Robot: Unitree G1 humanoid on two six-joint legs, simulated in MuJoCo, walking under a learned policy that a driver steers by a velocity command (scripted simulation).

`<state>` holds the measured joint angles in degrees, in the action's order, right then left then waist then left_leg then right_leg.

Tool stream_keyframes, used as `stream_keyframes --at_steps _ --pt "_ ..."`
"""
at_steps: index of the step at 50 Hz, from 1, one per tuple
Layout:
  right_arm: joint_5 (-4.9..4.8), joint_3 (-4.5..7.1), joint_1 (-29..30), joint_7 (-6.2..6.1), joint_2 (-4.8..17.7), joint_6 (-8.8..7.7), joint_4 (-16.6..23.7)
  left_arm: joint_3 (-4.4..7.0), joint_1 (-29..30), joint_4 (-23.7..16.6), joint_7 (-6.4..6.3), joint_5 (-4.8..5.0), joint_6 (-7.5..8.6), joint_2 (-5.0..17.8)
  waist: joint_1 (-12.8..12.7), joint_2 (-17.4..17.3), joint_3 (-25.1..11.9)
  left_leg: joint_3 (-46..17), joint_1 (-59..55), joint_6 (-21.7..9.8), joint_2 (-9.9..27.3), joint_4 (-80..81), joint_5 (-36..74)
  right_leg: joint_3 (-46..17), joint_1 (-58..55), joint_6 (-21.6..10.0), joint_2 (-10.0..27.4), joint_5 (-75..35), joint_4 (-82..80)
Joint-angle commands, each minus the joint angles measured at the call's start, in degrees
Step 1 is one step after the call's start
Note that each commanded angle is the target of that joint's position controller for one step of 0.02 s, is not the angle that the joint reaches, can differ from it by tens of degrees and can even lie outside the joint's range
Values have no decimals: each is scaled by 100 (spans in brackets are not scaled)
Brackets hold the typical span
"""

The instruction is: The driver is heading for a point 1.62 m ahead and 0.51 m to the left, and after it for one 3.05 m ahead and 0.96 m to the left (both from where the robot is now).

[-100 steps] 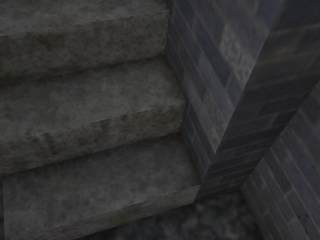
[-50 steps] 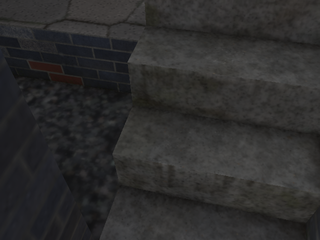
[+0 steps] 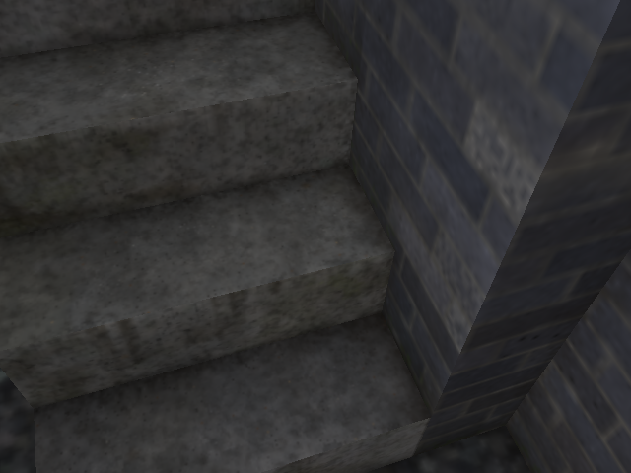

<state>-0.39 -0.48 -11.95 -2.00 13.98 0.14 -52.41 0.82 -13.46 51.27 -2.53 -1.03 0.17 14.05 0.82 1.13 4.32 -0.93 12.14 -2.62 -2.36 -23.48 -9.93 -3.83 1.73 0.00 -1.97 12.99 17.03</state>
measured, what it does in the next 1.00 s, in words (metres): walks ahead: right foot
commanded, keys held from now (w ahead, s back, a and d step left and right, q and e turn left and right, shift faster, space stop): shift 0.18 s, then w+shift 0.82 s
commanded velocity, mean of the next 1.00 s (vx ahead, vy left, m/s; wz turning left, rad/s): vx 0.37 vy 0.08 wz -0.02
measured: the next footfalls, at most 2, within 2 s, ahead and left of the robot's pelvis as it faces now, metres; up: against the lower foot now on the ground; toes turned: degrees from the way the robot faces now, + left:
right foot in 0.80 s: +0.27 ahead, +0.00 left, +0.00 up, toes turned -3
left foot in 1.08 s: +0.26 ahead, +0.24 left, +0.00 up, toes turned +0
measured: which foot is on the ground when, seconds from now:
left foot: down 0.00-0.80, up 0.82-1.00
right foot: down 0.00-0.50, up 0.52-0.78, down 0.80-1.00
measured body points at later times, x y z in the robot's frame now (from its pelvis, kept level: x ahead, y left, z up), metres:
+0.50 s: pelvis +0.05 +0.02 +0.00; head +0.05 +0.03 +0.44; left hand +0.06 +0.27 -0.15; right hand +0.11 -0.25 -0.14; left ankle +0.07 +0.11 -0.74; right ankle -0.05 -0.12 -0.74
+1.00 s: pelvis +0.18 +0.08 +0.01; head +0.19 +0.06 +0.45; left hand +0.27 +0.33 -0.12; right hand +0.28 -0.17 -0.14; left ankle +0.19 +0.21 -0.71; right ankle +0.19 -0.03 -0.74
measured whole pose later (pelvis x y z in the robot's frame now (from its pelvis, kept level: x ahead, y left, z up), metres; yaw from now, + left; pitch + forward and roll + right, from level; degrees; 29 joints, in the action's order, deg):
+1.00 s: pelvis +0.18 +0.08 +0.01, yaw +0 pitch +1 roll +0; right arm 0.9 -0.2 -9.3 -1.3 13.9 -2.5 -56.2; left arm 0.3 -12.9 52.0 -3.0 -1.2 4.7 10.8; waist -1.1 -2.0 -0.3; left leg -0.8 20.3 -1.2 0.7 -40.2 -19.6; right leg 2.0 10.0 -1.4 0.1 8.4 17.8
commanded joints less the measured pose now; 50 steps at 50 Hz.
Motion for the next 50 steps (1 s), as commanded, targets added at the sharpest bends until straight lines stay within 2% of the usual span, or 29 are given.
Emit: stream_keyframes --at_steps 1,5,9,10,11,14,16,19,22,23,25,26,27,29,30,32,35,36,37,39,40,41,42,43,44,46,47,48,50 --pt "-26 85 181 50 516 -158 67 -29 175 -133 -69 10 154 438 21 127 -393 -647 -205 -77 497 627 132 -624 251 -246 913 -653 -40" --pt "38 89 127 6 634 -3 -238 -159 -130 162 -58 58 298 297 30 440 -152 -728 -493 -225 651 504 620 -473 715 -54 625 -309 -175" --pt "27 49 106 31 546 84 -566 -216 -166 239 -61 67 373 235 77 220 -26 -740 -493 -206 622 614 443 -470 829 -39 623 -52 -230" --pt "-19 59 -55 12 557 134 -795 -216 -91 115 -36 -15 418 271 -41 2 -76 -644 -441 -187 437 594 228 -629 778 -74 797 299 -349" --pt "23 35 104 22 437 139 -715 -184 -180 215 -41 48 418 374 19 316 -95 -543 -555 -170 363 454 -80 -663 984 -136 695 1029 -504" --pt "119 95 188 99 483 136 -724 -17 -323 172 -17 41 393 670 -136 816 418 83 519 -185 -96 -493 -1119 -1520 989 -662 1285 2795 -1123" --pt "184 85 356 175 370 49 -606 63 -472 210 -25 19 424 678 -209 828 732 76 1039 -257 178 -849 -991 -1933 859 -1001 1799 2655 -1390" --pt "119 139 583 243 432 -149 -432 160 -541 197 -19 -47 516 647 -230 544 616 32 1553 -297 386 -769 -1077 -1776 99 -1122 1937 1647 -1327" --pt "83 153 232 252 307 -272 -517 196 -200 68 26 45 563 625 48 407 268 300 195 -329 148 329 -508 -968 541 -811 1417 950 -832" --pt "108 197 -50 213 399 -322 -633 200 -133 30 47 72 590 648 118 275 119 306 -517 -323 92 397 -559 -751 996 -695 1184 829 -471" --pt "156 378 -871 146 880 -336 -811 26 340 -266 171 50 701 229 525 -499 -295 -801 -1761 -680 693 569 -1074 81 2168 -267 410 89 1131" --pt "107 530 -1543 98 1383 -307 -976 -26 381 -445 161 7 711 188 622 -1337 -486 -1940 -2131 -1193 1499 1104 -847 561 2764 -112 -24 733 2446" --pt "148 548 -1712 95 1348 -292 -1054 -49 528 -508 124 7 694 243 640 -1283 -302 -2439 -2107 -1481 1955 1443 -323 398 3316 -236 76 1738 3439" --pt "288 427 -1062 99 894 -386 -799 -46 78 -309 155 -76 693 213 141 -443 -353 -1831 -1555 -1404 1891 1411 979 59 3139 -385 501 1264 4188" --pt "221 380 -863 43 697 -460 -704 -6 62 -312 196 -126 658 264 -57 -241 -521 -1275 -1420 -1124 1651 1139 2055 113 2895 -396 530 976 3951" --pt "201 319 -483 34 678 -550 -585 -54 217 -351 213 -180 594 144 -217 -193 -717 -537 -964 -912 1236 938 3421 457 2279 -270 335 715 3203" --pt "66 312 -440 12 813 -526 -563 -162 648 -528 159 -116 550 -33 -159 -553 -834 -293 -974 -892 1072 680 4176 826 1874 -136 83 776 1758" --pt "-25 332 -585 17 894 -503 -614 -176 825 -581 113 -88 565 4 -116 -590 -898 -347 -1096 -887 1060 607 4124 955 1780 -171 41 372 1344" --pt "-39 356 -569 55 947 -509 -576 -168 675 -534 118 -90 544 43 -239 -710 -1034 -324 -1037 -813 992 424 3890 993 1428 -247 -11 -131 936" --pt "-176 217 -51 2 707 -550 -368 -173 236 -325 -15 -106 686 -51 -605 -461 -1364 -363 -357 -582 881 -205 4227 562 220 -370 397 -1144 600" --pt "-190 193 346 20 714 -574 -191 -90 -441 -174 -102 -166 667 214 -993 -370 -1428 -269 357 -518 760 -981 3716 -65 -439 -550 861 -969 493" --pt "-167 129 -6 48 456 -547 -86 143 -648 -132 -139 -196 560 1089 -756 870 -1268 8 1206 -177 141 -1877 1402 -1702 -580 -1191 1965 -802 -131" --pt "16 179 -325 59 657 -460 -266 234 -640 -80 -96 -151 422 1132 -627 1044 -868 -53 1790 -65 1 -2563 -1657 -2581 -424 -1756 2593 -189 -732" --pt "170 184 -358 43 692 -361 -356 170 -349 -81 -88 -76 427 750 -385 653 -373 -420 1918 -25 269 -2944 -1811 -2429 95 -1780 2553 823 -960" --pt "257 184 -368 46 673 -303 -368 150 -76 -149 -43 -28 443 556 -246 463 -96 -434 1953 45 339 -3035 -1552 -2022 424 -1582 2285 1238 -1146" --pt "258 144 -160 81 481 -257 -329 75 366 -311 -33 -39 537 322 -22 274 24 -234 1453 181 401 -2537 -1049 -992 980 -1179 1769 45 -1123" --pt "212 78 -169 110 257 -247 -342 33 579 -390 -19 -87 597 270 67 291 -96 -82 958 217 307 -2113 -888 -438 1252 -1022 1501 -873 -917" --pt "127 4 -340 127 3 -267 -421 52 756 -370 -66 14 556 192 151 365 -362 94 325 205 262 -1746 -855 60 1445 -976 1227 -1815 -644" --pt "100 -2 -245 2 23 -224 -328 116 427 -314 -81 26 540 298 -15 694 -577 355 101 177 238 -1080 -838 33 1275 -1051 1322 -2233 -390"
Velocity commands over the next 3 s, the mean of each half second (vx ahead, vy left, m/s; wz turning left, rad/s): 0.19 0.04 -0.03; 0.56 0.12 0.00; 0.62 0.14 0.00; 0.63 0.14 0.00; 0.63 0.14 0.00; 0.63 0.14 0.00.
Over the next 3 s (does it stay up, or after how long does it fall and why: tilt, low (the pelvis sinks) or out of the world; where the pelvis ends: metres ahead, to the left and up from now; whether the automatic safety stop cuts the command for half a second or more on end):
stays up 0.24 0.12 0.00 its command is cut before an obstacle after 0.2 s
